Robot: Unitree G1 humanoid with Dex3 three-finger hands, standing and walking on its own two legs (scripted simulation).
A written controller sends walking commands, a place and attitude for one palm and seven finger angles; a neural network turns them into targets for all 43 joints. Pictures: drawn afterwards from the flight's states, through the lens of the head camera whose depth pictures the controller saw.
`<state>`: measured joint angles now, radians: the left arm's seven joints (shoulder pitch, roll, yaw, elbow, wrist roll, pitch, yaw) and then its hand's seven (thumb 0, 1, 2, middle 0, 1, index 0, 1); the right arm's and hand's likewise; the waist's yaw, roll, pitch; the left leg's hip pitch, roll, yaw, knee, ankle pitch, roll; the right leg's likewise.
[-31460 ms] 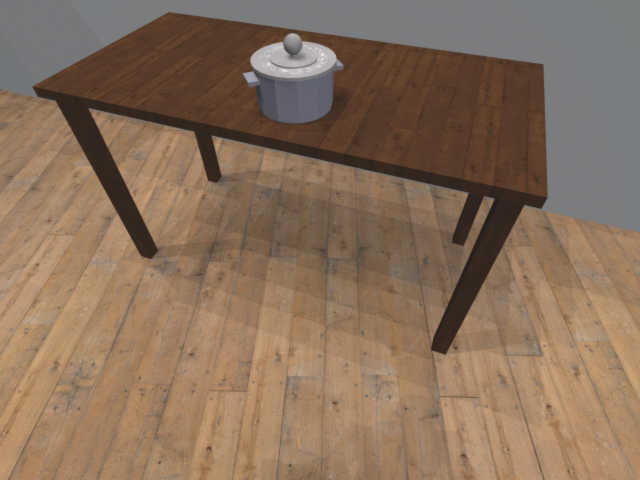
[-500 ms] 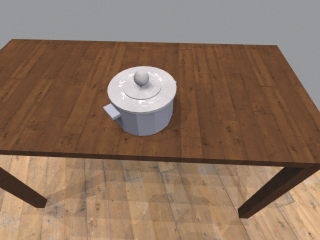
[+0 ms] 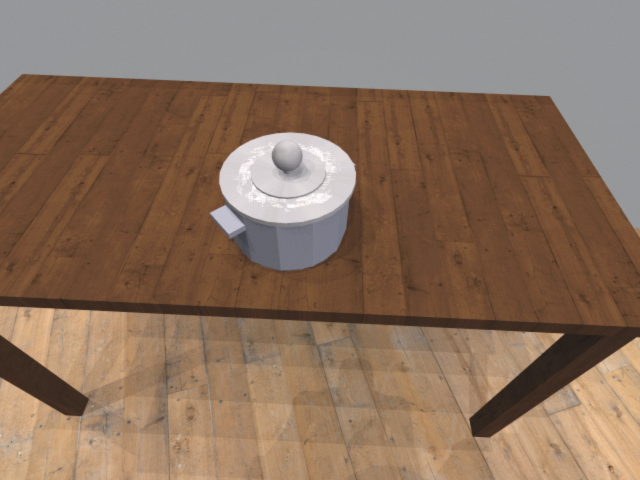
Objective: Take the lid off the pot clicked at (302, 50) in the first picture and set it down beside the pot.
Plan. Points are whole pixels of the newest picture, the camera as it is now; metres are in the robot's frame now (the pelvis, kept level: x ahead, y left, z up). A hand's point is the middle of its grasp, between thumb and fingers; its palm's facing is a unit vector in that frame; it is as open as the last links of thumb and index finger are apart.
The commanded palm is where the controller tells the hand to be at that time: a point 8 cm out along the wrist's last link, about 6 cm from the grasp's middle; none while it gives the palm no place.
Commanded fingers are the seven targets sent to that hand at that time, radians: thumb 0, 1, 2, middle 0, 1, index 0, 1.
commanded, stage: look again from close up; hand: left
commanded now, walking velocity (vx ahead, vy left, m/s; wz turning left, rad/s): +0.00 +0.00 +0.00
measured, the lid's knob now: (287, 155) +0.51 +0.08 +0.12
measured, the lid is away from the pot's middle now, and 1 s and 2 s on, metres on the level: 0.01 0.01 0.01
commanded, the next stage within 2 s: lift the closed hand beside the body in 0.18 s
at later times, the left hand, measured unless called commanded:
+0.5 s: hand out of the picture +0.12 +0.20 -0.08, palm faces +0.14 -0.95 -0.29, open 6.4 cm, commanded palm +0.08 +0.24 -0.03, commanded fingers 0.00 0.90 0.90 -0.73 -0.88 -0.73 -0.88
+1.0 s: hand out of the picture +0.11 +0.24 +0.01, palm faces +0.31 -0.88 -0.37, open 3.1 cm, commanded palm +0.06 +0.28 +0.05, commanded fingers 0.00 0.90 0.90 -1.30 -1.50 -1.30 -1.50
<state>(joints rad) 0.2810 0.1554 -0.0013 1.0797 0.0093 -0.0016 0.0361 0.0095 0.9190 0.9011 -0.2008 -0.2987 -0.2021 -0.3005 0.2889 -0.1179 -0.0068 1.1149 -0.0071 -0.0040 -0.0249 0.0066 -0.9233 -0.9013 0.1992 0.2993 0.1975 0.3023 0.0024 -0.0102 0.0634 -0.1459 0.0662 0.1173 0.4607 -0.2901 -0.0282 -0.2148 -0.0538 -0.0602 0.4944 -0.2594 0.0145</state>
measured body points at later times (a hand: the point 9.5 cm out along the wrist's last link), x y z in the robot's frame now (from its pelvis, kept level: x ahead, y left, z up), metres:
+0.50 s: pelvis -0.02 +0.02 +0.00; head -0.02 +0.00 +0.45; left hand +0.11 +0.25 -0.06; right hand +0.10 -0.23 -0.12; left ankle -0.03 +0.13 -0.74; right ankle +0.00 -0.13 -0.74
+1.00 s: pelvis -0.01 +0.01 +0.00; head -0.01 +0.00 +0.45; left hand +0.09 +0.29 +0.04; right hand +0.18 -0.20 -0.08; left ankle -0.03 +0.13 -0.74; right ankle +0.00 -0.13 -0.74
